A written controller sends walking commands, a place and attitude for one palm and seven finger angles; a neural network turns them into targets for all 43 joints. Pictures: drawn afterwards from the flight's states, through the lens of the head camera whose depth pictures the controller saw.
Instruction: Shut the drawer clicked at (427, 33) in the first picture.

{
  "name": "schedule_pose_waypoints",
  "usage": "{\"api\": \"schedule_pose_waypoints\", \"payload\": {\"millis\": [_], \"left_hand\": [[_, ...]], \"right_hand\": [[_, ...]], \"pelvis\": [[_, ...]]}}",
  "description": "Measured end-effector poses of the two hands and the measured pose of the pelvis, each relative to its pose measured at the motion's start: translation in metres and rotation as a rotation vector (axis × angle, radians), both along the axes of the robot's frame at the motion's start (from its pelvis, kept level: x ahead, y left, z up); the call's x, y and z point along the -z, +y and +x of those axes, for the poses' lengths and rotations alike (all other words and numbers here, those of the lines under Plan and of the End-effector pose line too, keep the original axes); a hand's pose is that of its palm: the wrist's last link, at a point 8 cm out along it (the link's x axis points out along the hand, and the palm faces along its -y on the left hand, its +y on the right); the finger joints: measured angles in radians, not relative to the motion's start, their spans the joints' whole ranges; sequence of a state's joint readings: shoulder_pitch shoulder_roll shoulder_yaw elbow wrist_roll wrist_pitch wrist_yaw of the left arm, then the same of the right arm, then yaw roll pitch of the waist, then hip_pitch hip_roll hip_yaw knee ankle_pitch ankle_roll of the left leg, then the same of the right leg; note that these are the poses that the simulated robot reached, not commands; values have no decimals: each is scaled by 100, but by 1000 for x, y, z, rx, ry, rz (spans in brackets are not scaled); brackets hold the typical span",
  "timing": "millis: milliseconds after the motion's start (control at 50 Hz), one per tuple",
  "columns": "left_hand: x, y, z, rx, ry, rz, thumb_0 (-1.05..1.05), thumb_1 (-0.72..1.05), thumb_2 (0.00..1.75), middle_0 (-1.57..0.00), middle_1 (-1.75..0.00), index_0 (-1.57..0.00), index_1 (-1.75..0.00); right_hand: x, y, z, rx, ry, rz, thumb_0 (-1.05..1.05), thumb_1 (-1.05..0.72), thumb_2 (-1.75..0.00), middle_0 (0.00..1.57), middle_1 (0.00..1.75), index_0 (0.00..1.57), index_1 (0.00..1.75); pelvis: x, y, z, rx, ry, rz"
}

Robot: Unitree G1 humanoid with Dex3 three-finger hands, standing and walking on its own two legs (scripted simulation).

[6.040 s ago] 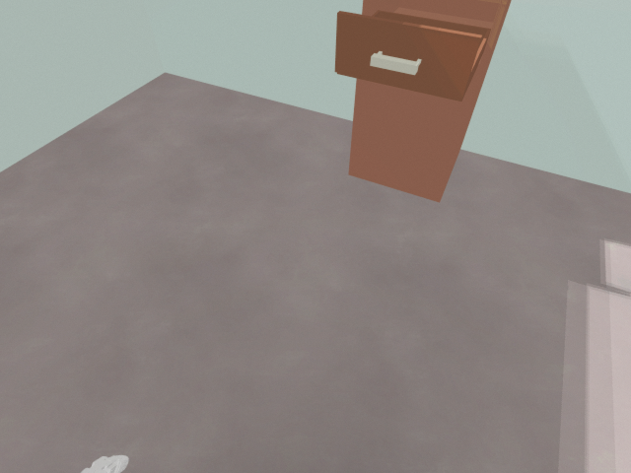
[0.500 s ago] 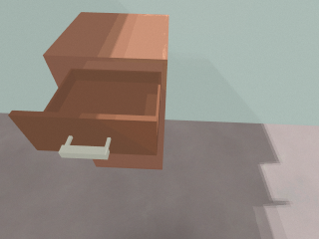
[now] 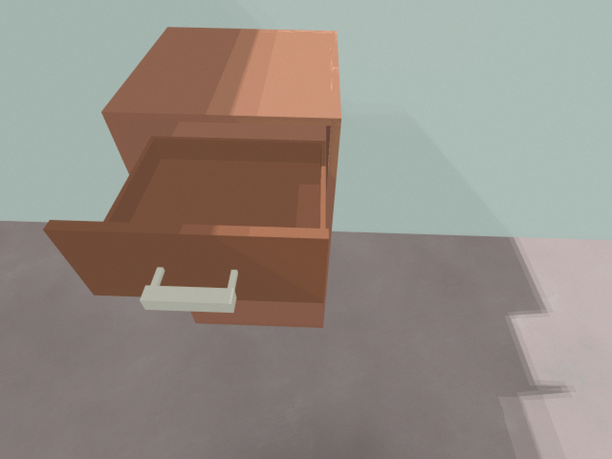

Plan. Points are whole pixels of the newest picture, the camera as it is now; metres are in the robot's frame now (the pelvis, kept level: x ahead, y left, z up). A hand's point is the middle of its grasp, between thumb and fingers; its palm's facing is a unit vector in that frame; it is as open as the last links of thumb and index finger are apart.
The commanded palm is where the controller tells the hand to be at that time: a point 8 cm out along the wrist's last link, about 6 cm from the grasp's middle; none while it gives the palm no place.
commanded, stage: shuffle to correct the standing spot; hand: left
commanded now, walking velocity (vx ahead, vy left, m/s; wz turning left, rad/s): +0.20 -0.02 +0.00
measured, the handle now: (193, 286) +0.37 +0.21 -0.02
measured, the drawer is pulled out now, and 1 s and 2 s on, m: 0.29 0.29 0.29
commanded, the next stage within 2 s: come to a stop and stand still in 0.28 s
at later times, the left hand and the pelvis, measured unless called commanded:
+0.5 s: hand out of the picture +0.00 +0.14 -0.19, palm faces +0.09 -0.98 -0.17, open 7.4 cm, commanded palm none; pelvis +0.07 -0.02 -0.01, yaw +1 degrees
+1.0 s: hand out of the picture +0.12 +0.15 -0.17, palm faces +0.07 -0.97 -0.23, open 7.3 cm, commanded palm none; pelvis +0.11 -0.03 +0.00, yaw +2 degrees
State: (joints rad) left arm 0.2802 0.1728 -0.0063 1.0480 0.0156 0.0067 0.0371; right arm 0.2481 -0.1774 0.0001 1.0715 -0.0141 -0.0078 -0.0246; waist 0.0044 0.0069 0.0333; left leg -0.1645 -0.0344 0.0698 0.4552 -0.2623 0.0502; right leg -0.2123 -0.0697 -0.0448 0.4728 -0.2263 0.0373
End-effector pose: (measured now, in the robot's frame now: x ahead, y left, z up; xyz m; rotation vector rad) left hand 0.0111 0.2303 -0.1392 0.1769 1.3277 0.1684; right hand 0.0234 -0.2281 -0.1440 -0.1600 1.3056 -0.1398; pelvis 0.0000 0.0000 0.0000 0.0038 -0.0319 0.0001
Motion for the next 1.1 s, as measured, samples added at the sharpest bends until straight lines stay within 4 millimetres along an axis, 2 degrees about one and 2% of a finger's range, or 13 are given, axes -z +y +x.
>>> {"api": "schedule_pose_waypoints", "payload": {"millis": [180,320,400,500,540,640,700,780,940,1040,1100], "left_hand": [[1,-12,-28,-10,103,-16,1,91,90,-20,-30,-20,-30],[1,-33,-29,-48,145,-24,1,91,90,-20,-30,-20,-30],[6,-41,-25,-94,151,-40,1,91,90,-20,-30,-20,-30],[16,-44,-12,-106,195,-67,1,91,90,-20,-30,-20,-30],[16,-45,3,-88,199,-65,1,91,90,-20,-30,-20,-30],[12,-45,59,-61,89,-29,2,92,90,-20,-30,-20,-30],[8,-40,80,-69,38,3,3,94,90,-20,-30,-20,-30],[4,-39,96,-65,11,12,2,93,90,-20,-30,-20,-30],[3,-37,103,-65,27,7,2,94,90,-20,-30,-20,-30],[3,-38,95,-64,44,-3,1,94,90,-20,-30,-20,-30],[5,-38,84,-48,41,-2,1,93,90,-20,-30,-20,-30]], "right_hand": [[7,3,-27,34,97,33,1,-92,-90,20,30,20,30],[14,-8,-34,52,178,51,1,-91,-90,20,30,20,30],[15,-13,-18,32,197,35,1,-91,-90,20,30,20,30],[13,-12,22,22,133,4,1,-91,-90,20,30,20,30],[13,-10,33,22,108,2,1,-91,-90,20,30,20,30],[19,-5,48,11,125,43,0,-91,-90,20,30,20,30],[23,-6,59,11,143,64,1,-91,-90,20,30,20,30],[21,-8,77,8,142,61,1,-92,-90,20,30,20,30],[10,-21,87,4,128,13,2,-93,-90,20,30,20,30],[7,-22,82,1,131,6,1,-92,-90,20,30,20,30],[4,-22,82,-2,115,8,1,-92,-90,20,30,20,30]], "pelvis": [[0,-5,10,8,1,10],[5,-19,33,4,18,2],[9,-22,48,-19,27,-14],[13,-17,69,-10,18,2],[11,-17,76,-5,18,7],[11,-26,91,-22,16,19],[11,-31,101,-34,17,6],[8,-33,110,-43,29,-8],[3,-33,114,-35,33,-4],[1,-32,110,-33,25,-5],[1,-31,100,-33,33,-13]]}}
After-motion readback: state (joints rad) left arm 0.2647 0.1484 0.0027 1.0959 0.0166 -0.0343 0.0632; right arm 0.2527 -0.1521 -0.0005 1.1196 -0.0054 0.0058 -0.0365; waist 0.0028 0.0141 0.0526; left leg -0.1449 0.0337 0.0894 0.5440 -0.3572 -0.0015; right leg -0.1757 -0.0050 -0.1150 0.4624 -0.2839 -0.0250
